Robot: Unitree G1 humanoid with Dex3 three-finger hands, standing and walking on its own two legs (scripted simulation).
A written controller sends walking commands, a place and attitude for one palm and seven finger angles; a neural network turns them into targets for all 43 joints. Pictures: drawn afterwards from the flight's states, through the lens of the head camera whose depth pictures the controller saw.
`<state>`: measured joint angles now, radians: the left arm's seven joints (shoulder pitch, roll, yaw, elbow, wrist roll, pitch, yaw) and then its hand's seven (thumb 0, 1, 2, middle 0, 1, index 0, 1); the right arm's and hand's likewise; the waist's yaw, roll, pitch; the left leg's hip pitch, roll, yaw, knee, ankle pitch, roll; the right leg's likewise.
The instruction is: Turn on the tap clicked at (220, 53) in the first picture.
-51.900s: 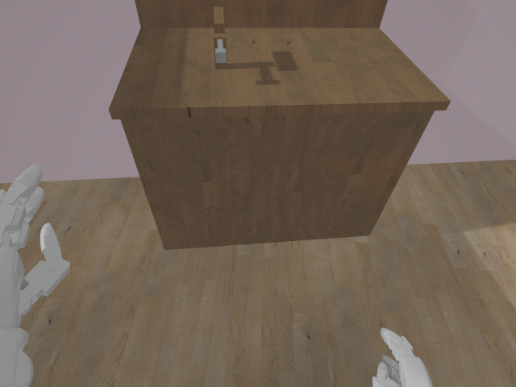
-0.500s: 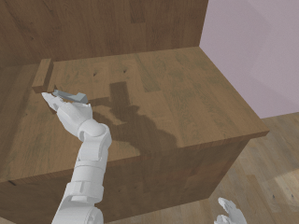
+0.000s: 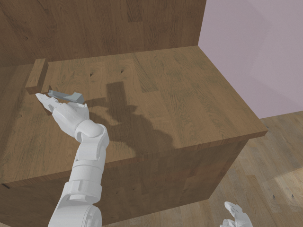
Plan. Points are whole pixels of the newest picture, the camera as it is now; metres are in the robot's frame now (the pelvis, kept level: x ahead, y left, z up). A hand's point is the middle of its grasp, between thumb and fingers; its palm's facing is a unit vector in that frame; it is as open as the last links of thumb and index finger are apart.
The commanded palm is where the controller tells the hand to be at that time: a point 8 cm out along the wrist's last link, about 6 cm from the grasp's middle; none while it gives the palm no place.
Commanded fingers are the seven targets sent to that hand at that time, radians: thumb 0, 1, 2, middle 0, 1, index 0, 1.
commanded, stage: push the lever round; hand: left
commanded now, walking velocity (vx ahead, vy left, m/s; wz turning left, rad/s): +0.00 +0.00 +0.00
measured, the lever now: (77, 99) +0.41 +0.26 +0.12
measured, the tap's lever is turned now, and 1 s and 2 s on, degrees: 59 60 86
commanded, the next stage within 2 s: lift the hand up off the lever in 1.26 s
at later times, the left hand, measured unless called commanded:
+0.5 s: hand (86, 107) +0.38 +0.23 +0.12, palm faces +0.87 -0.49 -0.03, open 8.5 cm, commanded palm +0.37 +0.22 +0.11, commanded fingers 0.00 0.90 0.90 -0.15 -0.15 -0.15 -0.15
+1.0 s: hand (86, 107) +0.38 +0.23 +0.12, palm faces +0.87 -0.49 -0.04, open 8.5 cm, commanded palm +0.39 +0.22 +0.11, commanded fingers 0.00 0.90 0.90 -0.15 -0.15 -0.15 -0.15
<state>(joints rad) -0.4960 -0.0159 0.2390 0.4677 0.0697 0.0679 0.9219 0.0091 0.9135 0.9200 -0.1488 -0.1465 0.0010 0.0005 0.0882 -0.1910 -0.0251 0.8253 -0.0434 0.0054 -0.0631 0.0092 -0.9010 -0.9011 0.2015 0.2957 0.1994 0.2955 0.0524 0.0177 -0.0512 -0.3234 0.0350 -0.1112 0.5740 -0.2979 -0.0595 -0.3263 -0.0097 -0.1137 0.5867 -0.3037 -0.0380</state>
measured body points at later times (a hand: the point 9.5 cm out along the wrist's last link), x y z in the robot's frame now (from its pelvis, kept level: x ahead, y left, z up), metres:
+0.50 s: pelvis -0.01 +0.00 +0.00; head +0.00 -0.01 +0.45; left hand +0.33 +0.25 +0.13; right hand +0.16 -0.23 -0.12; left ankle +0.01 +0.17 -0.73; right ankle +0.00 -0.09 -0.73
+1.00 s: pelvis -0.02 -0.01 -0.01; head +0.00 -0.02 +0.44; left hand +0.33 +0.25 +0.12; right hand +0.14 -0.24 -0.13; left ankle +0.01 +0.17 -0.73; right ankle +0.00 -0.09 -0.73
